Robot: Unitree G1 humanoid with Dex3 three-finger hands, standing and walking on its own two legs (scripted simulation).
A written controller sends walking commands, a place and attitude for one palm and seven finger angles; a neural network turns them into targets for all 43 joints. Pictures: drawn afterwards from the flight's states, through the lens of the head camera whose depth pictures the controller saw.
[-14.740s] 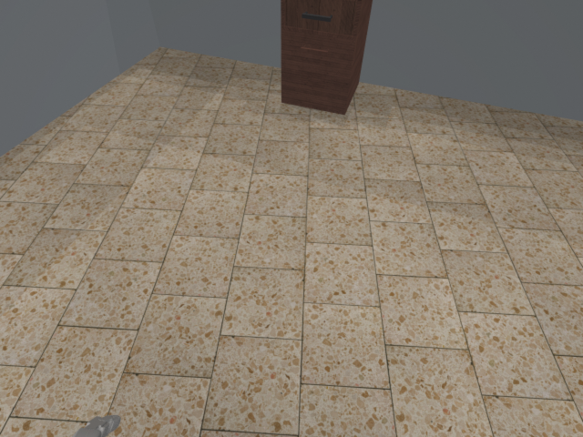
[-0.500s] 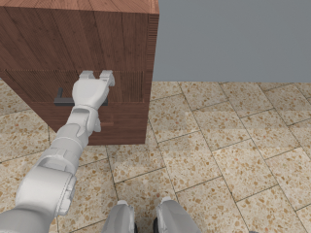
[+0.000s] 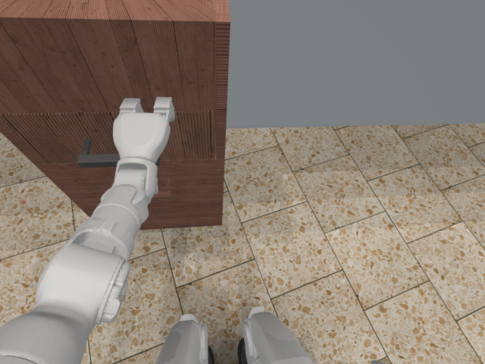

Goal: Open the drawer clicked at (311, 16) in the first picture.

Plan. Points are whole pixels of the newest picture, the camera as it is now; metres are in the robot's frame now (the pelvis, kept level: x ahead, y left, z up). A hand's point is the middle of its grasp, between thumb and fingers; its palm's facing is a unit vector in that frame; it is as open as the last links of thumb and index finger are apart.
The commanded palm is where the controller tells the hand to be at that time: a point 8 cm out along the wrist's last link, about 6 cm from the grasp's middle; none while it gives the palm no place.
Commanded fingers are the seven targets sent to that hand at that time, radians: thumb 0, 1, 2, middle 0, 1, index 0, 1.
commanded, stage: move the hooked fingers above the handle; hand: left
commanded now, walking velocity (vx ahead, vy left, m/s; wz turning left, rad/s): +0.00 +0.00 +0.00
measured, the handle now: (121, 151) +0.55 +0.20 -0.08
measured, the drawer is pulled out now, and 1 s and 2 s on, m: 0.00 0.00 0.00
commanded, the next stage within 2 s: lower the fingers behind the handle in 1.42 s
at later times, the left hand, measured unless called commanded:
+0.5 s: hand (150, 149) +0.50 +0.12 -0.02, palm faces +0.14 -0.10 -0.98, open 13.8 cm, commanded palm +0.48 +0.17 +0.02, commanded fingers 0.00 -0.50 0.30 -0.30 -1.20 -0.30 -1.20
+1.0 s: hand (145, 162) +0.50 +0.14 -0.05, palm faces -0.05 -0.15 -0.99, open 13.8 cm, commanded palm +0.49 +0.17 +0.02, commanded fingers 0.00 -0.50 0.30 -0.30 -1.20 -0.30 -1.20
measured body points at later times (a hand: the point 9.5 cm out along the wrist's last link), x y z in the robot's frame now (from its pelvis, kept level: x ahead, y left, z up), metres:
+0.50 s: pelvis +0.01 +0.00 +0.00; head +0.15 +0.02 +0.42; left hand +0.49 +0.13 +0.03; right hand +0.06 -0.28 -0.13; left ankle +0.03 +0.07 -0.62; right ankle +0.03 -0.09 -0.62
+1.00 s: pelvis +0.02 +0.00 +0.00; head +0.16 +0.02 +0.42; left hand +0.49 +0.14 +0.01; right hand +0.03 -0.28 -0.12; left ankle +0.03 +0.07 -0.62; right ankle +0.03 -0.09 -0.62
